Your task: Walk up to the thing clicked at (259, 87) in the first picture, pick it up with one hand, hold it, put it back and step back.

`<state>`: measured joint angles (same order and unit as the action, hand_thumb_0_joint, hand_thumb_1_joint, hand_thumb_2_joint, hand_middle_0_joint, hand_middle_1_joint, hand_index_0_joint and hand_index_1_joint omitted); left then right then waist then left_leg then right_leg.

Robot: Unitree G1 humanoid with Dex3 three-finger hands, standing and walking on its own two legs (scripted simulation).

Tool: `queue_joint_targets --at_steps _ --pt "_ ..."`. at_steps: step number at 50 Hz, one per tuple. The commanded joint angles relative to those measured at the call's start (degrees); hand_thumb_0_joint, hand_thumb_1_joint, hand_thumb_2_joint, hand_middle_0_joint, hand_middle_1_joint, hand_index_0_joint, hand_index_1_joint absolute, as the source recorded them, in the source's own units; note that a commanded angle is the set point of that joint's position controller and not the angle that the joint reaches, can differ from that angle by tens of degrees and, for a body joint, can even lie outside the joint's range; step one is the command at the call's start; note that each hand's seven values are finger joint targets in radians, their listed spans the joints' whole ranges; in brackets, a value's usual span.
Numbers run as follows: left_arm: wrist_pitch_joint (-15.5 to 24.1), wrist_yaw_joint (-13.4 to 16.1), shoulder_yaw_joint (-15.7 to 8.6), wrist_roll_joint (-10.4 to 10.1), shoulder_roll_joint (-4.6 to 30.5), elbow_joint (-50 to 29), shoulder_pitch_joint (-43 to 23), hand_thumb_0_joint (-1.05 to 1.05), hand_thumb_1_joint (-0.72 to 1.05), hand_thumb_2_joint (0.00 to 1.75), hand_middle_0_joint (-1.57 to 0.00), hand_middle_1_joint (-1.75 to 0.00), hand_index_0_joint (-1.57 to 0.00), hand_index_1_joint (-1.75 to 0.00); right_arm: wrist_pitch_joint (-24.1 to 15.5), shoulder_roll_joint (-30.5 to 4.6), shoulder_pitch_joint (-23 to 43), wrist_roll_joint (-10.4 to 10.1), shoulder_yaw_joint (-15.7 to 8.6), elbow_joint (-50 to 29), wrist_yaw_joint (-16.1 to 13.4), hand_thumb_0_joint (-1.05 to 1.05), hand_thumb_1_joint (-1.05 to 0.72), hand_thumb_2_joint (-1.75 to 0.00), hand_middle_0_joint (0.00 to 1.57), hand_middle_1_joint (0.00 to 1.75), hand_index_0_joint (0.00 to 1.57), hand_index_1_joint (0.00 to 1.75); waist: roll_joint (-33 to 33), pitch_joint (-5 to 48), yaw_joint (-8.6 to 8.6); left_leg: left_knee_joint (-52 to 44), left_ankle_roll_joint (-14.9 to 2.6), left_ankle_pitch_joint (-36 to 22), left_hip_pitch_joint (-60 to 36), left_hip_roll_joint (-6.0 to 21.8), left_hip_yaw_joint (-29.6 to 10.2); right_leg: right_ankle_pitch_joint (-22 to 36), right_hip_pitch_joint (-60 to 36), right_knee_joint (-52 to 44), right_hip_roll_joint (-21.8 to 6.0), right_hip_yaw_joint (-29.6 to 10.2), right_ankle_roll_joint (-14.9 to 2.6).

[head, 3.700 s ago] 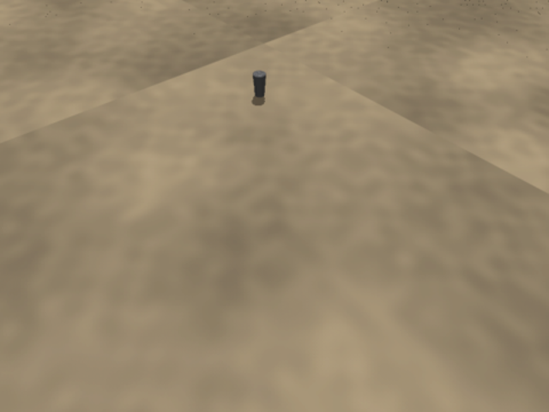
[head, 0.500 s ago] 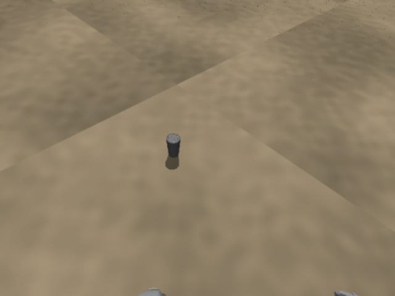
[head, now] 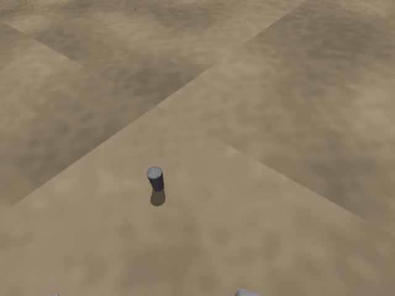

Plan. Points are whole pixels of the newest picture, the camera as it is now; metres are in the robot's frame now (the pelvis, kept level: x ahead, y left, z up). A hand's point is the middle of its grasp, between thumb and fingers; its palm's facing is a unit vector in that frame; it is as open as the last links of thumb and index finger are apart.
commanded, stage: walk up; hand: left
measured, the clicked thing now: (156, 180) +0.85 +0.23 -0.68
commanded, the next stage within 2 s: none
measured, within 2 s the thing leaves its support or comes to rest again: neither
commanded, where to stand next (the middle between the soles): +0.52 +0.00 m, yaw +3 degrees
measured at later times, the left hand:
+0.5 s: hand (72, 293) +0.18 +0.30 -0.15, palm faces +0.03 -0.94 -0.33, open 7.4 cm
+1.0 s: hand (100, 205) +0.38 +0.26 -0.10, palm faces +0.05 -0.90 -0.43, open 7.4 cm
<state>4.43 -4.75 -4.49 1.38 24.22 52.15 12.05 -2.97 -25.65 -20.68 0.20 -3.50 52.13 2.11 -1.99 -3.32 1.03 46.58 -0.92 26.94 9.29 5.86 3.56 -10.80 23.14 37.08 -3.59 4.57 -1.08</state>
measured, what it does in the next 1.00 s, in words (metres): walks ahead: left foot, then right foot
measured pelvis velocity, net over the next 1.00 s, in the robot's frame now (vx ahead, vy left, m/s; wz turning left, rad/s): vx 0.34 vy -0.02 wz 0.05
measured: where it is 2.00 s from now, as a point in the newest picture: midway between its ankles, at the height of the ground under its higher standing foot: (199, 239)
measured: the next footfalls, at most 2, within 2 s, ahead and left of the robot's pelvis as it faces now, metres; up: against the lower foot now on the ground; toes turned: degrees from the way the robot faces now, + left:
left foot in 0.40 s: +0.30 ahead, +0.14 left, +0.00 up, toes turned +9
right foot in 0.86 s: +0.44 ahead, -0.14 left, +0.00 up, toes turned -3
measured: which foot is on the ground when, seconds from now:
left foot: up 0.00-0.38, down 0.40-0.86, up 0.88-1.00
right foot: down 0.00-0.44, up 0.46-0.84, down 0.86-1.00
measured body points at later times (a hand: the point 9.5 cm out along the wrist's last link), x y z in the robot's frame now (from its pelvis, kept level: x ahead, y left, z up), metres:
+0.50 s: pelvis +0.18 +0.02 +0.00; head +0.19 +0.05 +0.45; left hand +0.18 +0.35 -0.13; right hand +0.30 -0.30 -0.08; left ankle +0.26 +0.13 -0.72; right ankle +0.12 -0.12 -0.67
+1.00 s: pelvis +0.34 -0.02 +0.01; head +0.35 -0.06 +0.46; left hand +0.38 +0.30 -0.07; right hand +0.41 -0.35 -0.12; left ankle +0.33 +0.11 -0.66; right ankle +0.40 -0.14 -0.72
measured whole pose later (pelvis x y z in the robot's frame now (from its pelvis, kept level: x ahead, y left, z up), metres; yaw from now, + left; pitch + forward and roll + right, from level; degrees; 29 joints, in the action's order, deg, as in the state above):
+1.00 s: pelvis +0.34 -0.02 +0.01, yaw +3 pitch -3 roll +0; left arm 5.3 -2.7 -2.9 0.5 22.0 51.0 17.1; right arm -1.2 -25.9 -17.4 0.0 -2.9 51.9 2.4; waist -5.0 -4.1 -1.4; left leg 58.6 -2.0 21.7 23.8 1.9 -0.8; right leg -13.0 16.4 32.2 -2.3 4.8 -1.0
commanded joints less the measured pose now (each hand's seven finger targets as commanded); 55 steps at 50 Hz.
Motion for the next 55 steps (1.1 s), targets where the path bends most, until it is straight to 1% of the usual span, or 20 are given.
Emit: queue_joint_targets --at_steps 1,5,13,17,19,20,21,22,23,25,28,34,38,41,42,43,44,45,49,55 --pt "1.3 2.9 -4.2 -2.0 18.1 -3.2 8.8 0.0 0.9 0.9 -0.2 -0.3 -0.2 -0.3 -1.8 -11.6 2.4 -1.2 -2.3 -4.8 -1.2 0.0 -0.9 -0.9 0.2 0.3 0.2 0.3 9.1 2.6 -5.75 22.3 -1.31 -3.3 28.9 -2.6 -9.6 -6.1 -23.0 -21.4 -18.2 -30.4 -11.31" --pt "1.8 3.2 -2.8 -1.5 13.7 -5.2 4.6 0.0 0.9 0.9 -0.2 -0.3 -0.2 -0.3 -1.3 -9.8 -1.2 -0.3 -2.3 -2.3 0.0 0.0 -0.9 -0.9 0.2 0.3 0.2 0.3 11.2 1.6 -2.23 12.8 -0.33 -8.7 22.1 -1.4 -7.6 5.1 -14.6 -21.4 -12.2 -13.8 -10.77" --pt "2.0 2.7 -3.3 -0.7 14.1 -7.5 5.3 0.0 0.9 0.9 -0.2 -0.3 -0.2 -0.3 -1.3 -8.0 7.5 0.9 -2.7 -5.6 2.0 0.0 -0.9 -0.9 0.2 0.3 0.2 0.3 8.9 -1.2 -4.22 -8.2 0.7 -18.1 20.2 0.0 -2.7 -7.5 -12.7 -23.3 -12.4 -8.4 -10.88" --pt "1.2 2.5 -3.0 -0.8 14.9 -7.8 4.6 0.0 0.9 0.9 -0.2 -0.3 -0.2 -0.3 -1.9 -8.2 7.4 0.9 -3.2 -5.3 2.1 0.0 -0.9 -0.9 0.2 0.3 0.2 0.3 7.1 -0.9 -2.51 -13.3 -0.26 -18.7 10.4 -1.8 0.4 -8.9 -8.2 -19.2 -12.0 -6.7 -9.91" --pt "0.9 2.6 -2.1 -0.6 13.6 -8.0 3.8 0.0 0.9 0.9 -0.2 -0.3 -0.2 -0.3 -2.4 -9.6 1.8 1.0 -4.0 -3.6 1.4 0.0 -0.9 -0.9 0.2 0.3 0.2 0.3 2.8 1.7 1.4 -15.4 -1.6 -15.9 -0.5 -4.2 2.0 -0.2 -4.6 -8.9 -9.5 -2.9 -8.2" --pt "0.8 2.6 -1.0 -0.7 10.8 -7.9 6.7 0.0 0.9 0.9 -0.2 -0.3 -0.2 -0.3 -2.8 -11.8 -3.3 1.2 -4.8 -2.2 0.7 0.0 -0.9 -0.9 0.2 0.3 0.2 0.3 -4.3 5.9 3.36 -18.8 -3.62 -10.2 -10.3 -3.1 -2.2 6.4 -0.9 5.3 -5.9 0.7 -6.11" --pt "0.7 2.6 0.2 -1.5 6.5 -8.7 8.6 0.0 0.9 0.9 -0.2 -0.3 -0.2 -0.3 -3.0 -17.5 -8.0 2.0 -6.4 -3.0 -0.2 0.0 -0.9 -0.9 0.2 0.3 0.2 0.3 -17.5 9.6 4.87 -25.4 -8.74 -2.6 -18.5 11.5 -26.7 -4.9 11.1 23.8 1.4 3.0 -1.68" --pt "0.1 3.4 -1.1 -1.5 11.1 -7.4 8.9 0.0 0.9 0.9 -0.2 -0.3 -0.2 -0.3 -3.0 -19.7 -6.7 0.1 -6.7 -4.8 -0.4 0.0 -0.9 -0.9 0.2 0.3 0.2 0.3 -11.8 9.1 4.56 -32.7 -14.59 1.3 -15.4 19.6 -43.2 -20.5 15.0 29.1 4.2 -3.1 -1.68" --pt "-0.2 3.7 -1.2 -1.2 14.2 -6.7 6.2 0.0 0.9 0.9 -0.2 -0.3 -0.2 -0.3 -2.6 -17.8 -4.5 -0.7 -6.6 -4.8 -0.4 0.0 -0.9 -0.9 0.2 0.3 0.2 0.3 -3.6 5.8 3.78 -31.7 -15.18 -0.8 -10.6 18.4 -38.6 -18.5 15.3 32.5 1.3 -7.8 -1.81" --pt "-0.5 3.4 -1.0 -1.7 12.5 -4.8 8.5 0.0 0.9 0.9 -0.2 -0.3 -0.2 -0.3 -2.6 -14.0 0.5 -0.4 -4.7 -6.2 -0.9 0.0 -0.9 -0.9 0.2 0.3 0.2 0.3 -1.7 1.7 0.76 -30.6 -11.06 -6.2 -4.2 12.8 -23.0 -11.8 13.2 28.9 -1.4 -10.4 -1.67" --pt "-1.1 2.3 -1.2 -1.4 11.6 -2.5 11.6 0.0 0.9 0.9 -0.2 -0.3 -0.2 -0.3 -3.0 -13.0 3.8 -0.1 -4.0 -6.8 -0.7 0.0 -0.9 -0.9 0.2 0.3 0.2 0.3 -7.0 0.0 -0.87 -33.3 -10.08 -5.2 4.7 9.2 -12.8 -7.3 6.9 20.8 -2.7 -6.4 0.16" --pt "-1.4 0.7 -1.9 -0.3 11.1 -3.7 5.1 0.0 0.9 0.9 -0.2 -0.3 -0.2 -0.3 -2.9 -14.9 3.4 0.3 -4.6 -7.3 0.0 0.0 -0.9 -0.9 0.2 0.3 0.2 0.3 -8.1 -2.5 0.34 -36.1 -11.54 5.3 6.8 9.7 -11.8 -3.3 6.6 8.0 -3.1 -3.4 1.45" --pt "-0.5 0.6 -1.9 -0.6 10.2 -3.4 3.8 0.0 0.9 0.9 -0.2 -0.3 -0.2 -0.3 -2.3 -14.6 4.8 0.3 -4.4 -7.9 0.2 0.0 -0.9 -0.9 0.2 0.3 0.2 0.3 -6.1 -1.1 -0.22 -31.9 -10.42 1.9 7.3 9.1 -9.3 -1.0 -0.2 -0.4 -1.4 -1.7 0.72" --pt "0.5 1.4 -2.8 -0.3 11.4 -1.0 10.1 0.0 0.9 0.9 -0.2 -0.3 -0.2 -0.3 -1.5 -12.3 6.9 0.4 -3.4 -8.4 0.2 0.0 -0.9 -0.9 0.2 0.3 0.2 0.3 -0.1 1.5 -4.44 -19.8 -7.82 2.1 13.4 6.0 -5.4 -1.6 -15.5 -6.0 1.1 -0.7 -0.01" --pt "1.2 2.3 -3.6 -0.1 13.1 0.1 14.6 0.0 0.9 0.9 -0.2 -0.3 -0.2 -0.3 -1.3 -8.8 4.0 0.7 -2.0 -8.2 0.1 0.0 -0.9 -0.9 0.2 0.3 0.2 0.3 8.0 4.4 -6.4 -7.6 -6.31 0.9 17.4 2.5 -2.1 -8.2 -23.6 -10.3 -0.3 -5.0 -0.95" --pt "1.8 3.2 -4.9 0.4 18.2 -0.3 17.9 0.0 0.9 0.9 -0.2 -0.3 -0.2 -0.3 -1.4 -4.2 3.1 0.6 -0.3 -9.2 0.2 0.0 -0.9 -0.9 0.2 0.3 0.2 0.3 21.6 4.0 -7.39 11.1 -2.91 2.3 27.6 -4.6 2.8 -22.3 -26.7 -20.0 -12.8 -26.5 -4.55" --pt "1.8 3.4 -4.6 -0.3 20.7 -2.2 14.5 0.0 0.9 0.9 -0.2 -0.3 -0.2 -0.3 -0.6 -7.9 3.5 0.4 -1.3 -8.7 -0.4 0.0 -0.9 -0.9 0.2 0.3 0.2 0.3 16.1 1.2 -6.7 16.9 -1.46 3.5 32.7 -7.0 -3.3 -30.1 -22.0 -27.6 -21.0 -42.3 -9.73" --pt "1.7 3.4 -4.3 -1.1 20.0 -3.4 11.3 0.0 0.9 0.9 -0.2 -0.3 -0.2 -0.3 -0.4 -11.4 4.6 0.4 -2.3 -7.7 -0.7 0.0 -0.9 -0.9 0.2 0.3 0.2 0.3 10.0 -1.6 -5.3 17.9 -1.29 0.7 32.0 -3.2 -8.0 -28.8 -18.1 -26.6 -21.5 -40.9 -12.4" --pt "1.9 3.9 -2.9 -1.7 15.0 -4.3 7.1 0.0 0.9 0.9 -0.2 -0.3 -0.2 -0.3 -0.1 -10.3 -0.9 -0.3 -2.3 -3.1 0.0 0.0 -0.9 -0.9 0.2 0.3 0.2 0.3 12.8 0.1 -1.79 11.8 -0.4 -8.4 25.2 -1.2 -7.7 -4.5 -15.8 -23.0 -12.2 -18.2 -8.16" --pt "2.2 4.0 -3.0 -1.0 15.2 -6.2 8.7 0.0 0.9 0.9 -0.2 -0.3 -0.2 -0.3 0.7 -8.3 5.5 1.2 -2.6 -5.4 1.6 0.0 -0.9 -0.9 0.2 0.3 0.2 0.3 10.4 -1.5 -3.55 -0.5 0.98 -12.5 23.7 -0.6 -4.5 -5.1 -14.5 -23.2 -12.1 -12.1 -10.91"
